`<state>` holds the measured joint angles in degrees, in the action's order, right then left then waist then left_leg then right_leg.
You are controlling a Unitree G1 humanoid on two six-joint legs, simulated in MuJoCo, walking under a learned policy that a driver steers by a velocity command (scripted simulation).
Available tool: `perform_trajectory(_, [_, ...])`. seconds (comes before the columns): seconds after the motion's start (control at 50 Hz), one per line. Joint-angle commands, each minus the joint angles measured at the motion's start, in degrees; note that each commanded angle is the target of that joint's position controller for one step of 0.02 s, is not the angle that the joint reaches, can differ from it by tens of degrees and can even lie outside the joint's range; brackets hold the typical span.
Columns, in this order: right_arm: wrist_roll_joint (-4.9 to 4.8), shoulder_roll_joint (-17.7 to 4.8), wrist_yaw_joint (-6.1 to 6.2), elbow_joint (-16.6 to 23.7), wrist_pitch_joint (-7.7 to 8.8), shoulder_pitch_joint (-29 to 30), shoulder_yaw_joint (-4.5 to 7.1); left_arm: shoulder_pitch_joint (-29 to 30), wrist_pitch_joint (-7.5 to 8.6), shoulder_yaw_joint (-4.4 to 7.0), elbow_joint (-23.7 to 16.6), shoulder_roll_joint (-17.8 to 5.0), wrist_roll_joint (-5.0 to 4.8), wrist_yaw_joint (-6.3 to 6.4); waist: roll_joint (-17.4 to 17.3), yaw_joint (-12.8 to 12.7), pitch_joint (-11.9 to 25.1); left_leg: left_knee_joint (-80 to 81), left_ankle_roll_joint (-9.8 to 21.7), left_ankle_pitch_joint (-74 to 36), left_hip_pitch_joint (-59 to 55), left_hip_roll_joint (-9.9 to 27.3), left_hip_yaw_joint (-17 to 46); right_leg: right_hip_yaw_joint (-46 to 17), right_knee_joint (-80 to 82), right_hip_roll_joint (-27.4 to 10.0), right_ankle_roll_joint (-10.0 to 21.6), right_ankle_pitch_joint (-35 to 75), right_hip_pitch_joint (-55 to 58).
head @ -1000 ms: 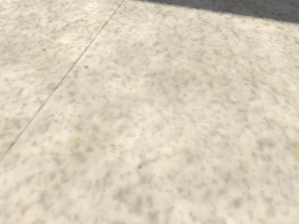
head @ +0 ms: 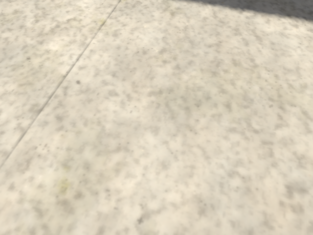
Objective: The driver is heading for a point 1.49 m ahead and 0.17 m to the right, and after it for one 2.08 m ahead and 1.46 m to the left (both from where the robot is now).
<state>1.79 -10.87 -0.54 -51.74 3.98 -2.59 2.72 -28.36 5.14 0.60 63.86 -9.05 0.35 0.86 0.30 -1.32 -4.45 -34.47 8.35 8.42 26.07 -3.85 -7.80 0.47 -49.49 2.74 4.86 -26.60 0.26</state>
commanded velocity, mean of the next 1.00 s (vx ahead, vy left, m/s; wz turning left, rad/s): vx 0.50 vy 0.00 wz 0.00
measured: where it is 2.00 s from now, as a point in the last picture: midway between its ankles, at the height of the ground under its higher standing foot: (174, 103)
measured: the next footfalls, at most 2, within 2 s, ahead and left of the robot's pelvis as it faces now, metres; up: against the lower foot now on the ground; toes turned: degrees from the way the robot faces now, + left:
right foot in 0.52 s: +0.46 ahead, -0.11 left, +0.00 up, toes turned -4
left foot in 1.08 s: +0.76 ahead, +0.06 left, +0.00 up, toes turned +5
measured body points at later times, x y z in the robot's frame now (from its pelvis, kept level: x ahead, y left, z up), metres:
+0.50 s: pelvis +0.28 -0.03 +0.01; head +0.32 -0.03 +0.46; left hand +0.49 +0.18 -0.10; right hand +0.18 -0.25 -0.13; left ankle +0.11 +0.05 -0.71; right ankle +0.42 -0.11 -0.71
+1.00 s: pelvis +0.55 -0.04 +0.02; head +0.58 -0.04 +0.47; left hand +0.45 +0.18 -0.12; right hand +0.74 -0.24 -0.10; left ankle +0.71 +0.07 -0.68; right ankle +0.42 -0.11 -0.71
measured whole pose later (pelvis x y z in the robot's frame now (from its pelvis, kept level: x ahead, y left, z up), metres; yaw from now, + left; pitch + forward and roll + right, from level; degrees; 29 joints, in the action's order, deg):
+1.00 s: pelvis +0.55 -0.04 +0.02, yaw +1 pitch +1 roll -1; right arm 1.3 -10.4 -1.7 -50.5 2.4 -1.1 1.6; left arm -28.0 5.7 1.7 61.2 -9.1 1.2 0.5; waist -1.8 -4.0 -2.9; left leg -35.5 3.4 2.9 33.0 3.3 -4.4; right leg 4.6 -9.8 4.7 4.1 -17.1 6.2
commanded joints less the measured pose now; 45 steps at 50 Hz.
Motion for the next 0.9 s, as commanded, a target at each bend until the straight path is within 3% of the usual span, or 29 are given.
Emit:
perform_trajectory(0.02, [-1.36,-10.27,-0.04,-3.62,-0.74,-16.11,2.98,0.95,0.1,1.81,-6.28,-7.42,0.18,-0.47,-3.79,4.58,7.71,22.49,11.48,22.91,-31.91,24.72,43.1,-4.53,-32.3,-2.5,1.8,5.64,-36.18])
perform_trajectory(0.04, [-1.4,-6.62,-0.31,-3.02,-0.14,-12.55,2.01,4.97,0.22,1.97,-7.25,-7.44,0.74,-0.77,-0.54,3.97,2.55,24.41,9.82,18.72,-24.18,22.28,36.84,-3.92,-29.2,-4.21,1.92,8.98,-35.31])
perform_trajectory(0.06, [-0.92,-4.85,-0.26,-3.53,0.56,-11.79,1.4,5.48,-0.01,2.03,-7.15,-6.24,0.87,-0.91,1.55,1.84,0.43,25.32,7.93,11.45,-19.16,19.84,31.27,-4.09,-25.99,-5.86,1.65,10.4,-32.56])
perform_trajectory(0.1, [-0.83,-3.1,0.33,-5.35,1.71,-14.1,0.48,3.72,-1.33,1.81,-6.67,-3.81,1.73,-1.5,0.35,-0.77,0.65,26.13,5.94,0.99,-13.89,16.7,23.2,-3.9,-20.74,-7.5,0.3,10.49,-27.2])
perform_trajectory(0.14, [-1.01,-4.09,0.54,-6.63,2.58,-17.21,0.42,5.25,-2.16,1.96,-7.45,-3.47,1.86,-1.88,-1.15,-1.31,0.31,26.75,5.55,-5.37,-13.59,15.29,19.12,-2.37,-17.01,-8.03,-0.75,11.24,-28.17])
perform_trajectory(0.18, [-1.07,-5.44,0.59,-7.06,2.7,-19.34,0.51,10.46,-2.75,2.14,-9.43,-4.15,1.93,-2.2,-2.0,-0.74,-0.88,28.31,5.14,-6.3,-14.65,14.35,16.37,-0.8,-12.77,-8.99,-1.78,14.92,-32.56])
perform_trajectory(0.28, [-1.28,-5.08,0.56,-7.66,2.38,-24.73,-0.1,24.01,-2.71,1.85,-14.21,-4.06,1.13,-2.71,-2.81,2.76,-2.05,28.49,2.7,-15.63,-20.14,12.23,11.84,2.68,2.93,-8.51,-3.5,24.81,-37.38])
perform_trajectory(0.4, [-0.57,-5.83,1.33,-9.26,2.19,-29.68,-0.29,32.38,-2.1,1.54,-17.48,-4.29,0.8,-2.62,-4.3,5.15,-2.04,24.7,2.8,-26.01,-31.11,14.66,10.67,4.72,14.48,-5.55,-1.64,25.23,-37.06])
perform_trajectory(0.46, [-0.25,-7.19,1.83,-9.18,2.09,-27.45,0.04,28.47,-1.38,2.25,-17.08,-5.75,0.87,-2.11,-5.11,1.99,-0.01,17.62,1.87,-42.2,-33.95,15.95,9.4,5.55,18.17,-2.65,1.15,18.7,-29.4])
perform_trajectory(0.48, [-0.17,-7.85,1.89,-9.19,1.96,-26.75,0.22,22.82,-1.06,2.86,-15.35,-6.77,0.92,-1.68,-5.48,-0.41,2.91,11.28,1.18,-48.53,-34.05,15.62,8.87,5.94,19.52,-0.82,2.27,17.09,-22.9])
perform_trajectory(0.5, [-0.47,-8.09,1.78,-8.97,1.7,-25.51,0.26,13.44,-0.56,3.63,-12.19,-7.86,1.22,-1.18,-4.26,-4.48,7.57,1.02,0.12,-47.58,-31.36,13.88,7.22,6.36,23.58,0.16,3.62,19.89,-11.94])
perform_trajectory(0.52, [-1.09,-6.86,1.58,-7.59,1.78,-24.92,-0.21,3.68,-0.09,4.82,-9.83,-11.36,2.61,-0.54,-1.72,-7.96,13.64,-13.25,-0.75,-31.97,-20.18,11.82,6.09,-2.19,23.81,-8.17,6.11,17.06,3.2])
perform_trajectory(0.54, [-3.51,-0.55,0.88,-6.2,1.67,-31.21,-1.37,-1.28,-0.25,6.39,-9.39,-17.45,3.77,-0.55,11.18,-5.59,21.36,-36.59,-3.7,7.11,0.99,1.59,2.51,-30.61,27.42,-26.3,14.15,13.02,19.83])
perform_trajectory(0.56, [-2.17,-6.0,0.99,-6.96,1.51,-29.61,0.23,2.49,-1.18,6.16,-9.39,-15.25,1.31,-1.3,5.83,-4.6,20.87,-43.43,-2.83,18.55,6.84,0.73,10.25,-39.34,33.46,-26.18,15.04,10.89,16.54])
perform_trajectory(0.58, [-1.53,-6.37,0.94,-5.12,1.51,-24.37,0.56,9.22,-1.2,5.23,-10.36,-12.28,0.49,-1.52,3.68,-1.88,11.02,-42.76,-2.52,13.88,9.92,4.13,11.02,-29.53,34.67,-24.2,13.04,9.88,7.89])
perform_trajectory(0.6, [-1.21,-5.53,0.73,-4.3,1.78,-20.87,0.4,12.51,-0.7,4.31,-10.75,-8.72,0.54,-1.78,0.7,-0.98,6.1,-39.55,-2.58,10.24,9.02,6.11,10.96,-23.2,36.98,-21.64,11.35,14.5,0.51])
perform_trajectory(0.64, [0.09,-3.74,0.2,-4.26,0.58,-20.53,0.45,13.05,0.11,3.09,-9.29,-5.05,0.6,-1.34,1.65,2.35,2.65,-33.4,-3.32,7.68,4.15,8.59,10.56,-14.11,39.42,-16.54,7.44,21.6,-7.89])
perform_trajectory(0.66, [0.33,-2.6,-0.2,-4.64,-0.13,-21.42,0.36,11.61,0.53,2.87,-8.44,-4.75,0.62,-1.18,2.11,3.01,2.87,-32.08,-3.79,7.2,2.53,8.64,10.08,-11.86,39.9,-15.64,6.95,24.36,-9.01])
perform_trajectory(0.72, [0.54,-2.32,-0.93,-3.32,-1.33,-18.1,0.48,7.51,1.41,3.19,-6.78,-7.15,0.27,-1.01,2.38,3.59,1.84,-28.68,-5.11,4.21,5.65,9.29,8.16,-7.96,41.41,-14.3,7.04,29.75,-9.09])
perform_trajectory(0.8, [0.12,-3.23,-1.25,0.49,-1.7,-7.08,0.4,3.22,1.23,2.78,-5.9,-7.24,0.22,-1.02,2.78,1.4,-0.71,-19.18,-6.78,-3.64,12.2,10.32,6.06,-5.1,43.1,-12.79,6.22,33.21,-6.52])
perform_trajectory(0.9, [-0.54,-2.25,-1.23,3.56,-1.33,2.46,-0.52,-1.83,1.22,2.38,-4.51,-7.46,0.36,-0.65,3.56,-1.33,-1.34,-5.31,-6.56,-8.77,10.72,8.05,3.33,-2.61,42.13,-12.59,5.28,39.87,-1.09])
Keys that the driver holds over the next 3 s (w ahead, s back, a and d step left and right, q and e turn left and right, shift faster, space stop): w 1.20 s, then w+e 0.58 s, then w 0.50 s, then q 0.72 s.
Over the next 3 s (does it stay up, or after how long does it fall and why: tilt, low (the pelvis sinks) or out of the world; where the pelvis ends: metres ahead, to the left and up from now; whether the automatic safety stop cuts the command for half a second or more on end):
stays up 1.38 -0.17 0.03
